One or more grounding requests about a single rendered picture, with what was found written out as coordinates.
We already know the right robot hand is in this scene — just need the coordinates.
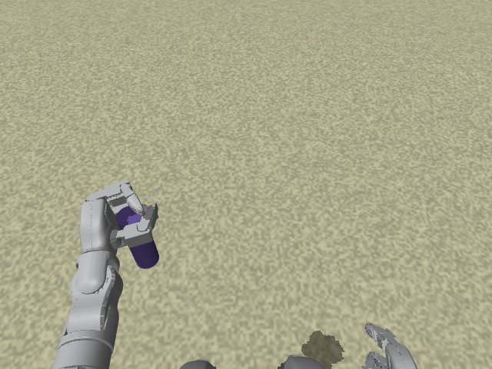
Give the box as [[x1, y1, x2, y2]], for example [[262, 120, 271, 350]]
[[361, 323, 418, 369]]

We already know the can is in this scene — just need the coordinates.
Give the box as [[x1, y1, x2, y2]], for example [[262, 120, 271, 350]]
[[116, 206, 159, 269]]

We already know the left robot hand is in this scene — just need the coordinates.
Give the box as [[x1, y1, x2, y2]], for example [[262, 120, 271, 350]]
[[79, 179, 159, 256]]

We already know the left robot arm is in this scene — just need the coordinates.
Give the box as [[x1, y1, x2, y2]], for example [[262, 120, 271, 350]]
[[52, 250, 123, 369]]

